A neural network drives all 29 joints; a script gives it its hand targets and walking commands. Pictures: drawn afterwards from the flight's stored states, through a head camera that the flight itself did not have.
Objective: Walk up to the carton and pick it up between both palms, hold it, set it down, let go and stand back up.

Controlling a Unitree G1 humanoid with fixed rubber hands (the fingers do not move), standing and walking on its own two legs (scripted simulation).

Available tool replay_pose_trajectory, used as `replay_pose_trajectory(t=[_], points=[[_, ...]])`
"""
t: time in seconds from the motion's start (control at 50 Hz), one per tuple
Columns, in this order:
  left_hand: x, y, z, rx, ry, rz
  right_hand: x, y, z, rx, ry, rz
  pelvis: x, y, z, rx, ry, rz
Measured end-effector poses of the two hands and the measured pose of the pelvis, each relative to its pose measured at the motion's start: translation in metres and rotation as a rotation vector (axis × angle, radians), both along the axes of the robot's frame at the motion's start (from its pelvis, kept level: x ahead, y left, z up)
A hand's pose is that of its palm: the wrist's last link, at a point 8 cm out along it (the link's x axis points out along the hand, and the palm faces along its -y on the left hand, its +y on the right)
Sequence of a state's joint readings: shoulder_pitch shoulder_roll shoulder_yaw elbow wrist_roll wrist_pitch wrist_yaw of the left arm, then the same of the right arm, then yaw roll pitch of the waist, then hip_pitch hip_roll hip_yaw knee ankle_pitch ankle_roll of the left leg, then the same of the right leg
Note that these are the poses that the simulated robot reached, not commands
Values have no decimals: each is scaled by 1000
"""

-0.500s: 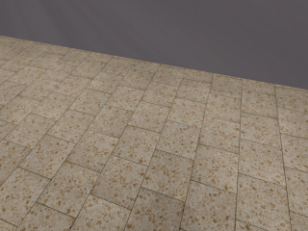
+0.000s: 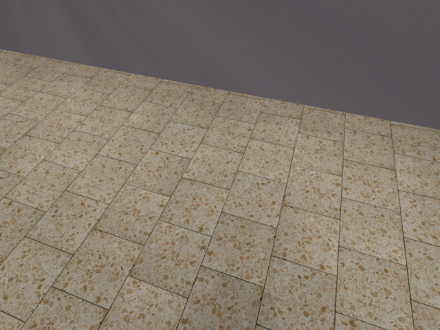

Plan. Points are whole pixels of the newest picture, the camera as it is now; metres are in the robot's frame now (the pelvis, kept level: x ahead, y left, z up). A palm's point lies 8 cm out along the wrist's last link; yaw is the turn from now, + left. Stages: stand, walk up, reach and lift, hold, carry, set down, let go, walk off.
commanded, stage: stand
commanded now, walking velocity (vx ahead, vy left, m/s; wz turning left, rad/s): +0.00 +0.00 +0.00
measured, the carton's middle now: out of the picture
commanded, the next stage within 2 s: walk up in 0.04 s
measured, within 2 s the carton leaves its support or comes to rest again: neither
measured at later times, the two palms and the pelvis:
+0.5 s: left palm out of the picture -0.02 +0.21 -0.16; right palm out of the picture +0.01 -0.24 -0.17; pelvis -0.03 -0.03 -0.02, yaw +7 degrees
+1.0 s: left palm out of the picture -0.16 +0.20 -0.18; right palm out of the picture +0.13 -0.17 -0.14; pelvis -0.06 -0.01 -0.02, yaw +25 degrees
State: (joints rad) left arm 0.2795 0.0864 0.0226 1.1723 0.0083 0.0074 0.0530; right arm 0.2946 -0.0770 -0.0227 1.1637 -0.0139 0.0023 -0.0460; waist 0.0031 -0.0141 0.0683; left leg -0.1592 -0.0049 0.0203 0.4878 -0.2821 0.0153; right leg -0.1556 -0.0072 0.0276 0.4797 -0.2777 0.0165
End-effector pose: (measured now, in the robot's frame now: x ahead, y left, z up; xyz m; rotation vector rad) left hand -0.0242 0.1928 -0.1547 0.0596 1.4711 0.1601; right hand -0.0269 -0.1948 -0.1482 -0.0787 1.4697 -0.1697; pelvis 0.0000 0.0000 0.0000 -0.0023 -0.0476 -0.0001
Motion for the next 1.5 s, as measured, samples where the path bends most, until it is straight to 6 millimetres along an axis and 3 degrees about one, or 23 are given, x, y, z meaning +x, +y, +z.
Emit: replay_pose_trajectory(t=[0.26,0.36,0.44,0.52,0.66,0.8,0.94,1.0,1.06,1.16,1.28,1.38,1.5], points=[[-8,1,1,-7,17,-3,-3,6,0,11,5,6,-2,3,1,-1,9,4],[-3,18,-9,59,-27,36,4,-7,-7,-5,-17,25,-13,-1,-11,-1,31,53],[1,26,-8,120,-60,48,18,-30,-12,-23,-51,55,-21,-14,-16,1,48,82],[2,19,2,164,-126,90,40,-56,-20,-36,-67,121,-29,-29,-18,-22,62,133],[-34,1,26,194,-127,172,99,-75,-6,-38,-178,242,-31,-39,-3,24,60,232],[-67,-12,19,147,-129,271,137,-51,1,-12,-225,362,-40,-36,-4,2,61,329],[-114,-6,-14,77,-98,392,157,2,3,-20,-259,517,-54,-18,-19,-38,57,423],[-136,5,-27,54,-53,431,156,24,10,-24,-299,556,-59,-9,-23,-6,47,432],[-145,18,-21,49,-30,463,145,32,20,-39,-308,563,-63,1,-14,-50,39,467],[-133,47,-1,76,-107,475,118,30,30,-68,-227,572,-71,11,2,-75,42,509],[-112,73,11,131,-199,497,95,22,31,-68,-168,595,-76,11,6,-70,53,561],[-99,74,16,161,-245,514,87,11,27,-61,-146,615,-77,4,4,-54,62,600],[-88,57,25,193,-273,530,89,-8,15,-39,-115,639,-75,-13,1,-37,68,647]])
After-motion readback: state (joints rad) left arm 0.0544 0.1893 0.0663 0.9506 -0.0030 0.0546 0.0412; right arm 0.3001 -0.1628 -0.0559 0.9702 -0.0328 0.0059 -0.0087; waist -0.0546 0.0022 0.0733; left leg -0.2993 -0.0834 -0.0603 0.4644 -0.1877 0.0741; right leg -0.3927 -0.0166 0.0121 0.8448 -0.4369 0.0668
